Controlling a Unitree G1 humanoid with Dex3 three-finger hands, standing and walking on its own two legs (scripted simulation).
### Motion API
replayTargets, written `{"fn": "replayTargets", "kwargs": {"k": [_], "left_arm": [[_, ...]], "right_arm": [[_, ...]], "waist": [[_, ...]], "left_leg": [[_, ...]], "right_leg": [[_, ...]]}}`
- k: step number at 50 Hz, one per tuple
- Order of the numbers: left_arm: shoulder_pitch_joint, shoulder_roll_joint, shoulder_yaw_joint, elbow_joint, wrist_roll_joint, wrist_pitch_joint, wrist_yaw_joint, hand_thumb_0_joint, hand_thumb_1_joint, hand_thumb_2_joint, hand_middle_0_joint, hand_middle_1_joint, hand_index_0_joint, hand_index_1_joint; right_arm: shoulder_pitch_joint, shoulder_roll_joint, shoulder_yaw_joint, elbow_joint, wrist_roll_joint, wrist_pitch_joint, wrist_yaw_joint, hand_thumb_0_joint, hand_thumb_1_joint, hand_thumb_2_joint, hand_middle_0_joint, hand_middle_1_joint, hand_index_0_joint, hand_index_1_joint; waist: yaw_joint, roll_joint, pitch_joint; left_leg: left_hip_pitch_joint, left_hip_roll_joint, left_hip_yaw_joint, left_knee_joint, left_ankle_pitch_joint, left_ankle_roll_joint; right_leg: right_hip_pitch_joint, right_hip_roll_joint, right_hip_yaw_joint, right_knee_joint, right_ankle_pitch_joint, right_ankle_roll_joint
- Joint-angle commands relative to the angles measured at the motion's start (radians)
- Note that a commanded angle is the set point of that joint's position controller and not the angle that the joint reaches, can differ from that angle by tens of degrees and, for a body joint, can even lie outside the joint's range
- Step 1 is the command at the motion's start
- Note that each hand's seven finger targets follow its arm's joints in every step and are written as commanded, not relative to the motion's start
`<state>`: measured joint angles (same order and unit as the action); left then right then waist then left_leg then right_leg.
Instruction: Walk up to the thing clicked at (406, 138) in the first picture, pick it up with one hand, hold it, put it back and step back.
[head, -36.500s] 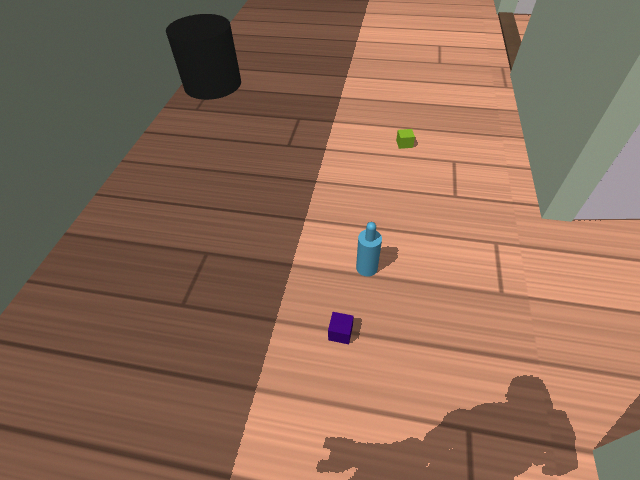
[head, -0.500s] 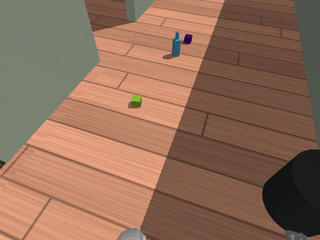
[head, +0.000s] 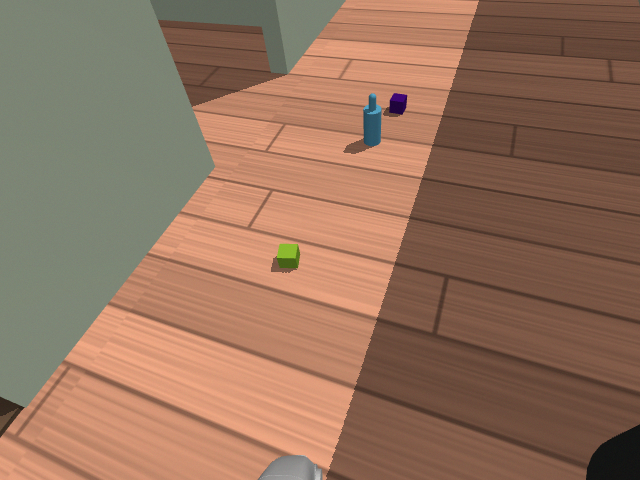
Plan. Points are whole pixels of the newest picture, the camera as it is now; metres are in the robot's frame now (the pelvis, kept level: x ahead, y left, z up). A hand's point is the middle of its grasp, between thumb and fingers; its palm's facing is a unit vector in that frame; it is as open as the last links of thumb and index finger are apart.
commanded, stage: walk up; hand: left
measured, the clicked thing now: (288, 256) +0.97 +0.28 -0.73
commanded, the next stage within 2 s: none
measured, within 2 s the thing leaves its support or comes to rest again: neither
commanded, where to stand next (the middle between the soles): +0.60 +0.05 m, yaw -1 degrees
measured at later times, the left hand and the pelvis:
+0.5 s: hand (170, 377) +0.28 +0.31 -0.14, palm faces -0.09 -0.93 -0.35, open 7.4 cm; pelvis +0.20 +0.04 +0.00, yaw -1 degrees
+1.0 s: hand (178, 311) +0.41 +0.34 -0.15, palm faces -0.03 -0.92 -0.38, open 7.4 cm; pelvis +0.39 +0.05 -0.01, yaw +0 degrees
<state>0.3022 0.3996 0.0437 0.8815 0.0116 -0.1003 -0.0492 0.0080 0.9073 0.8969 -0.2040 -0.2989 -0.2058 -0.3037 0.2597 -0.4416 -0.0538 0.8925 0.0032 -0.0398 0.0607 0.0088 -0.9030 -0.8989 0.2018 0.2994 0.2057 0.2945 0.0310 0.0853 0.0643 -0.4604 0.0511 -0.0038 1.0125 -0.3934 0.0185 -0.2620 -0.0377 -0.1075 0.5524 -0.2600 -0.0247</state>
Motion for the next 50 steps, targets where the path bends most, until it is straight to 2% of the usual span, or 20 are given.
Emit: {"fn": "replayTargets", "kwargs": {"k": [1,5,8,9,10,11,13,17,21,28,29,30,31,32,37,43,47,48,49,50], "left_arm": [[0.015,0.304,0.092,-0.077,0.0,-0.027,0.023,0.0,0.9,0.9,-0.2,-0.3,-0.2,-0.3],[0.018,0.308,0.087,-0.087,-0.001,-0.023,0.018,0.0,0.9,0.9,-0.2,-0.3,-0.2,-0.3],[-0.008,0.275,0.066,-0.1,-0.002,-0.013,0.017,0.0,0.9,0.9,-0.2,-0.3,-0.2,-0.3],[0.01,0.221,0.046,-0.1,-0.001,-0.01,0.02,0.0,0.9,0.9,-0.2,-0.3,-0.2,-0.3],[0.058,0.138,0.028,-0.116,-0.013,-0.004,0.019,0.0,0.9,0.9,-0.2,-0.3,-0.2,-0.3],[0.058,0.237,0.047,-0.097,-0.011,0.004,0.034,0.0,0.9,0.9,-0.2,-0.3,-0.2,-0.3],[0.041,0.27,0.046,-0.066,-0.015,0.009,0.034,0.0,0.9,0.9,-0.2,-0.3,-0.2,-0.3],[0.08,0.225,0.052,-0.019,-0.014,0.015,0.012,0.0,0.9,0.9,-0.2,-0.3,-0.2,-0.3],[-0.001,0.202,0.054,-0.056,-0.001,0.019,-0.01,0.0,0.9,0.9,-0.2,-0.3,-0.2,-0.3],[0.06,0.223,0.082,-0.014,0.006,0.001,-0.004,0.0,0.9,0.9,-0.2,-0.3,-0.2,-0.3],[0.139,0.262,0.099,0.001,0.009,-0.008,0.008,0.0,0.9,0.9,-0.2,-0.3,-0.2,-0.3],[0.204,0.356,0.124,-0.006,0.014,-0.018,0.023,0.0,0.9,0.9,-0.2,-0.3,-0.2,-0.3],[0.169,0.381,0.118,-0.022,-0.003,-0.016,0.025,0.0,0.9,0.9,-0.2,-0.3,-0.2,-0.3],[0.115,0.36,0.109,-0.044,-0.015,-0.012,0.025,0.0,0.9,0.9,-0.2,-0.3,-0.2,-0.3],[0.006,0.294,0.085,-0.076,-0.008,-0.012,0.028,0.0,0.9,0.9,-0.2,-0.3,-0.2,-0.3],[-0.008,0.313,0.086,-0.107,0.001,-0.011,0.018,0.0,0.9,0.9,-0.2,-0.3,-0.2,-0.3],[-0.043,0.273,0.065,-0.108,0.002,0.004,0.017,0.0,0.9,0.9,-0.2,-0.3,-0.2,-0.3],[-0.012,0.223,0.046,-0.108,0.003,0.006,0.016,0.0,0.9,0.9,-0.2,-0.3,-0.2,-0.3],[0.023,0.148,0.024,-0.122,-0.014,0.008,0.014,0.0,0.9,0.9,-0.2,-0.3,-0.2,-0.3],[0.013,0.233,0.046,-0.1,-0.008,0.016,0.033,0.0,0.9,0.9,-0.2,-0.3,-0.2,-0.3]], "right_arm": [[0.003,-0.159,-0.06,-0.083,-0.015,-0.023,0.015,0.0,-0.9,-0.9,0.2,0.3,0.2,0.3],[-0.071,-0.143,-0.066,-0.11,-0.016,-0.037,0.025,0.0,-0.9,-0.9,0.2,0.3,0.2,0.3],[0.059,-0.175,-0.087,-0.066,-0.021,-0.046,0.016,0.0,-0.9,-0.9,0.2,0.3,0.2,0.3],[0.198,-0.227,-0.11,-0.028,-0.031,-0.052,0.002,0.0,-0.9,-0.9,0.2,0.3,0.2,0.3],[0.237,-0.321,-0.131,-0.046,-0.04,-0.057,-0.012,0.0,-0.9,-0.9,0.2,0.3,0.2,0.3],[0.19,-0.361,-0.137,-0.083,-0.004,-0.056,-0.014,0.0,-0.9,-0.9,0.2,0.3,0.2,0.3],[0.084,-0.285,-0.11,-0.104,0.012,-0.053,-0.021,0.0,-0.9,-0.9,0.2,0.3,0.2,0.3],[0.043,-0.219,-0.075,-0.109,-0.003,-0.063,-0.025,0.0,-0.9,-0.9,0.2,0.3,0.2,0.3],[0.045,-0.252,-0.084,-0.13,-0.008,-0.066,-0.02,0.0,-0.9,-0.9,0.2,0.3,0.2,0.3],[0.004,-0.209,-0.064,-0.159,-0.006,-0.042,-0.013,0.0,-0.9,-0.9,0.2,0.3,0.2,0.3],[0.037,-0.164,-0.044,-0.16,-0.005,-0.044,-0.015,0.0,-0.9,-0.9,0.2,0.3,0.2,0.3],[0.056,-0.092,-0.018,-0.185,-0.004,-0.047,-0.015,0.0,-0.9,-0.9,0.2,0.3,0.2,0.3],[0.051,-0.173,-0.039,-0.161,-0.008,-0.032,-0.027,0.0,-0.9,-0.9,0.2,0.3,0.2,0.3],[0.029,-0.216,-0.051,-0.147,-0.007,-0.027,-0.034,0.0,-0.9,-0.9,0.2,0.3,0.2,0.3],[0.115,-0.185,-0.058,-0.069,-0.011,-0.019,-0.009,0.0,-0.9,-0.9,0.2,0.3,0.2,0.3],[0.016,-0.165,-0.066,-0.095,-0.018,-0.028,0.014,0.0,-0.9,-0.9,0.2,0.3,0.2,0.3],[0.133,-0.174,-0.083,-0.052,-0.027,-0.045,0.002,0.0,-0.9,-0.9,0.2,0.3,0.2,0.3],[0.2,-0.221,-0.1,-0.031,-0.027,-0.051,-0.009,0.0,-0.9,-0.9,0.2,0.3,0.2,0.3],[0.232,-0.315,-0.122,-0.05,-0.036,-0.059,-0.019,0.0,-0.9,-0.9,0.2,0.3,0.2,0.3],[0.218,-0.359,-0.128,-0.075,-0.013,-0.059,-0.02,0.0,-0.9,-0.9,0.2,0.3,0.2,0.3]], "waist": [[-0.003,-0.244,-0.021],[0.005,-0.21,-0.04],[-0.088,-0.1,-0.093],[-0.153,0.055,-0.173],[-0.139,0.285,-0.186],[-0.132,0.151,-0.184],[-0.082,-0.006,-0.052],[-0.036,0.063,-0.015],[-0.055,0.09,-0.003],[0.024,-0.051,-0.062],[0.067,-0.179,-0.113],[0.081,-0.415,-0.132],[0.072,-0.293,-0.104],[0.052,-0.192,-0.043],[-0.018,-0.244,-0.021],[-0.009,-0.246,-0.018],[-0.098,-0.155,-0.054],[-0.131,0.0,-0.094],[-0.132,0.249,-0.099],[-0.133,0.17,-0.072]], "left_leg": [[-0.073,0.053,-0.005,-0.194,0.077,-0.011],[0.046,0.021,0.062,-0.379,0.175,0.001],[0.375,-0.023,0.1,-0.458,0.233,0.025],[0.532,0.012,0.013,-0.515,0.119,0.058],[0.645,0.267,-0.426,-0.644,-0.042,0.142],[0.561,0.401,-0.681,-0.772,-0.175,0.249],[0.425,0.329,-0.447,-0.739,-0.018,0.225],[0.263,0.228,-0.139,-0.713,0.313,0.194],[0.266,0.246,-0.113,-0.743,0.206,0.23],[0.091,0.154,-0.012,-0.501,0.089,0.132],[0.007,0.086,0.056,-0.277,0.167,0.096],[-0.197,-0.038,0.123,0.029,-0.076,0.035],[-0.261,-0.039,0.025,0.114,-0.16,0.022],[-0.248,0.015,-0.045,0.144,-0.137,0.015],[-0.092,0.057,-0.023,-0.061,0.02,-0.001],[0.045,0.038,0.04,-0.31,0.129,-0.011],[0.331,-0.027,0.114,-0.447,0.164,0.002],[0.456,-0.002,0.029,-0.508,0.029,0.025],[0.553,0.261,-0.455,-0.715,-0.206,0.129],[0.484,0.401,-0.677,-0.791,-0.234,0.253]], "right_leg": [[0.079,-0.248,0.236,-0.286,0.004,-0.218],[0.078,-0.229,0.166,-0.214,0.124,-0.176],[-0.083,-0.185,0.091,-0.001,0.174,-0.124],[-0.154,-0.111,0.027,0.279,0.18,-0.09],[-0.399,0.029,0.012,0.556,-0.206,-0.028],[-0.441,0.043,0.119,0.643,-0.296,-0.033],[-0.434,-0.026,0.203,0.665,-0.157,-0.033],[-0.275,-0.078,0.148,0.448,-0.089,0.001],[-0.249,-0.084,0.092,0.238,-0.035,0.014],[0.155,0.021,0.021,-0.017,0.058,-0.01],[0.311,-0.015,0.107,-0.092,-0.035,-0.041],[0.419,-0.275,0.526,-0.23,-0.156,-0.127],[0.357,-0.405,0.747,-0.307,-0.237,-0.237],[0.247,-0.415,0.716,-0.306,-0.244,-0.281],[0.072,-0.24,0.303,-0.274,-0.059,-0.205],[-0.022,-0.23,0.232,-0.263,-0.155,-0.194],[-0.155,-0.168,0.138,-0.043,-0.107,-0.128],[-0.233,-0.118,0.082,0.164,-0.054,-0.097],[-0.45,0.029,-0.007,0.491,-0.147,-0.02],[-0.488,0.03,0.104,0.591,-0.312,-0.025]]}}
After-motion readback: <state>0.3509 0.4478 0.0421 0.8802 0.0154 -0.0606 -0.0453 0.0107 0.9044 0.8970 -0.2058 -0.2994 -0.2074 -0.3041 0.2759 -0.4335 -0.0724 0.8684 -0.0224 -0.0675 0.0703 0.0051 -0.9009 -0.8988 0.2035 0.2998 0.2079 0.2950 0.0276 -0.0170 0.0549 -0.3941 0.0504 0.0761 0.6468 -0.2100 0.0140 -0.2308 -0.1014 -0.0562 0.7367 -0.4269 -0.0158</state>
